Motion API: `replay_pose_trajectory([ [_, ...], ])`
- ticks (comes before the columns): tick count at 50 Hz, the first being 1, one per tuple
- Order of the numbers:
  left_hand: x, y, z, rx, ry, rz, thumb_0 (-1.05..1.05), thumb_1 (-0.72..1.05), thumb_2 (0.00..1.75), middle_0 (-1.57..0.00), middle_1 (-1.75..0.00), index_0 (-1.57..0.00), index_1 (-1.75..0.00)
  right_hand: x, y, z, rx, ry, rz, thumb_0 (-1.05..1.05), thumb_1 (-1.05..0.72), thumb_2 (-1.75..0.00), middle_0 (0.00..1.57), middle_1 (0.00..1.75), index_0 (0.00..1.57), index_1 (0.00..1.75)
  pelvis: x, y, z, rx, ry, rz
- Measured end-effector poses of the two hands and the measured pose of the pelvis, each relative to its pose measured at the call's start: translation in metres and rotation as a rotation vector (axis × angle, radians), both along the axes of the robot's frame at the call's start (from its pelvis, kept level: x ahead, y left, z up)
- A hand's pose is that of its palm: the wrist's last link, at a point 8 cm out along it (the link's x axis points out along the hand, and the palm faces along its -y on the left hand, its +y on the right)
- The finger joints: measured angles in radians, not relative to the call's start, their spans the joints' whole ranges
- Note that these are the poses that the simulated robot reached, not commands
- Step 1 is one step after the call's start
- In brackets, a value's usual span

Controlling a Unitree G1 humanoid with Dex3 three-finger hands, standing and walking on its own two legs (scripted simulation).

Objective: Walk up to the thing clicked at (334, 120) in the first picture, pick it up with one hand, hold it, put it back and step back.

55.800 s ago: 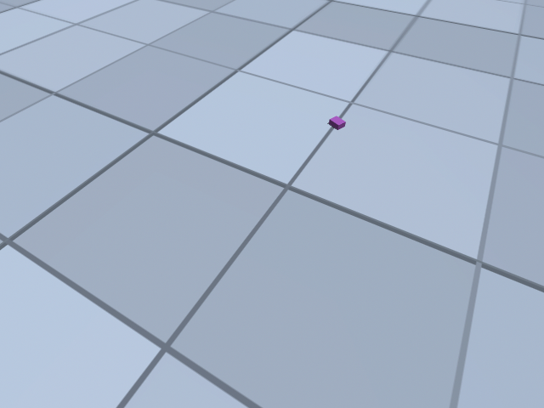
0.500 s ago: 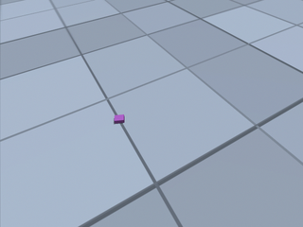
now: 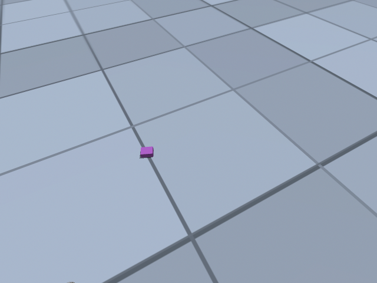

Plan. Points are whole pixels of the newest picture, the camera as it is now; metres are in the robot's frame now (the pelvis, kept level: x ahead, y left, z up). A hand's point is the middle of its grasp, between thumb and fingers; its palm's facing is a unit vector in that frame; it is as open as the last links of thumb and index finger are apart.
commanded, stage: step back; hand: left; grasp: from above
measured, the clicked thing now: (147, 152) +1.06 +0.30 -0.75
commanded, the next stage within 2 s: stand in 0.28 s
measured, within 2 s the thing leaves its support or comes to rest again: neither
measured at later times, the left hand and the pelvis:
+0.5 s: hand out of the picture +0.11 +0.27 -0.14, palm faces -0.01 -0.94 -0.34, open 7.4 cm; pelvis +0.03 +0.02 +0.01, yaw +0 degrees
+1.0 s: hand out of the picture +0.09 +0.26 -0.14, palm faces -0.04 -0.94 -0.35, open 7.4 cm; pelvis +0.01 +0.01 +0.02, yaw +0 degrees
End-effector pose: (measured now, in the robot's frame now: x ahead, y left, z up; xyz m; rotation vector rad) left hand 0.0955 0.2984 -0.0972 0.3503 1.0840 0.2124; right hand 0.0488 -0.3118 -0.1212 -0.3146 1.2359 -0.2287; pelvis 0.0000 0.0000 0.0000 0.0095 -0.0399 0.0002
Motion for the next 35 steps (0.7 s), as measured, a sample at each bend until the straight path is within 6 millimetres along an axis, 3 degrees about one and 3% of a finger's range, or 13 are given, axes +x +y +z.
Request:
replay_pose_trajectory([
  [15, 0.013, 0.026, -0.013, -0.031, 0.072, 0.047, 0.01, 0.90, 0.89, -0.21, -0.30, -0.21, -0.30, 0.048, 0.039, 0.009, 0.017, -0.012, 0.037, 0.01, -0.90, -0.90, 0.21, 0.30, 0.20, 0.30, 0.023, 0.018, 0.005, -0.011, 0.009, -0.001],
  [24, 0.008, 0.022, -0.010, -0.044, 0.124, 0.039, 0.01, 0.90, 0.89, -0.21, -0.29, -0.21, -0.30, 0.081, 0.043, 0.020, 0.025, -0.081, 0.058, 0.01, -0.90, -0.90, 0.21, 0.30, 0.20, 0.30, 0.028, 0.021, 0.013, -0.010, 0.001, -0.005],
  [29, 0.006, 0.018, -0.007, -0.045, 0.132, 0.031, 0.01, 0.90, 0.89, -0.21, -0.29, -0.21, -0.30, 0.086, 0.041, 0.023, 0.025, -0.094, 0.058, 0.01, -0.90, -0.90, 0.21, 0.30, 0.20, 0.30, 0.027, 0.019, 0.016, -0.009, -0.002, -0.007],
  [35, 0.004, 0.014, -0.005, -0.042, 0.132, 0.025, 0.01, 0.90, 0.89, -0.21, -0.29, -0.21, -0.30, 0.077, 0.035, 0.023, 0.026, -0.078, 0.047, 0.01, -0.90, -0.90, 0.21, 0.30, 0.20, 0.30, 0.024, 0.016, 0.017, -0.010, -0.006, -0.007],
])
